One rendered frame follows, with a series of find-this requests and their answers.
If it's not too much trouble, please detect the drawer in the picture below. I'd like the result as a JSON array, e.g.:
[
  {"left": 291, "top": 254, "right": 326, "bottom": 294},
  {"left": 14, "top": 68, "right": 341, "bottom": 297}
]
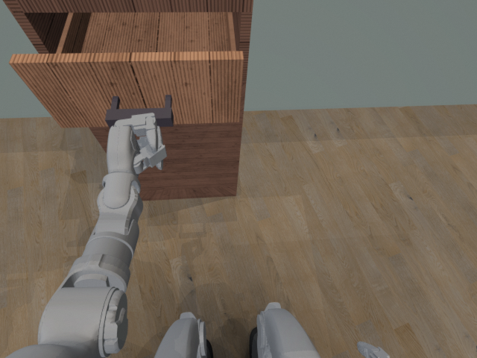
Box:
[{"left": 9, "top": 12, "right": 244, "bottom": 128}]

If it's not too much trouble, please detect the handle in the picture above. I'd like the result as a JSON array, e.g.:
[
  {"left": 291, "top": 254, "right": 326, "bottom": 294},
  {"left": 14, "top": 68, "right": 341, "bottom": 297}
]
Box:
[{"left": 105, "top": 95, "right": 174, "bottom": 128}]

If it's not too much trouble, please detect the robot thigh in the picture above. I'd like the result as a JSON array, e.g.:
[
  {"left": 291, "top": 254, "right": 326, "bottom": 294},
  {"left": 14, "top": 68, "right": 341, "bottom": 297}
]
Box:
[
  {"left": 256, "top": 308, "right": 321, "bottom": 358},
  {"left": 154, "top": 318, "right": 206, "bottom": 358}
]

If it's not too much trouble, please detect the cabinet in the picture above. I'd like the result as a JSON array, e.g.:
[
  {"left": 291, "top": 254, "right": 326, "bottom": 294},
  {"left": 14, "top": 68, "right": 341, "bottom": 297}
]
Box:
[{"left": 3, "top": 0, "right": 253, "bottom": 201}]

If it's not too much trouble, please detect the left robot hand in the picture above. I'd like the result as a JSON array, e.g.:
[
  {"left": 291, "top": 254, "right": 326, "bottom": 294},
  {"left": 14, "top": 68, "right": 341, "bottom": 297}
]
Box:
[{"left": 107, "top": 113, "right": 167, "bottom": 178}]

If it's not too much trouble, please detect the robot left upper arm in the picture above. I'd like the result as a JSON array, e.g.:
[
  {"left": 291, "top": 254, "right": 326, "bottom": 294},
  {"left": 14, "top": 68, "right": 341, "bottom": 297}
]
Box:
[{"left": 5, "top": 286, "right": 128, "bottom": 358}]

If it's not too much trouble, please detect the robot left thigh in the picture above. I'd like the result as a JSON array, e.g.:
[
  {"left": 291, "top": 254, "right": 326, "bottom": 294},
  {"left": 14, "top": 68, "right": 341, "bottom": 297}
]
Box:
[{"left": 154, "top": 318, "right": 206, "bottom": 358}]

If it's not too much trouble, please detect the right robot hand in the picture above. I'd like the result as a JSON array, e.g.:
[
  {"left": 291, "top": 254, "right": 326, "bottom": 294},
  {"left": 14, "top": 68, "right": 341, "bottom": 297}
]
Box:
[{"left": 357, "top": 342, "right": 390, "bottom": 358}]

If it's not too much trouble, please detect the robot left forearm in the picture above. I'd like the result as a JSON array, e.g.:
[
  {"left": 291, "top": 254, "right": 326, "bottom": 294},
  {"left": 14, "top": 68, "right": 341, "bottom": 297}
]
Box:
[{"left": 37, "top": 172, "right": 143, "bottom": 345}]

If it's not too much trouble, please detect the robot right thigh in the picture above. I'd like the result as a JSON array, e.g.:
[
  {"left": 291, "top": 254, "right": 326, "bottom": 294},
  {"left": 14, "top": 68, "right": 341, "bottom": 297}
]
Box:
[{"left": 256, "top": 308, "right": 321, "bottom": 358}]

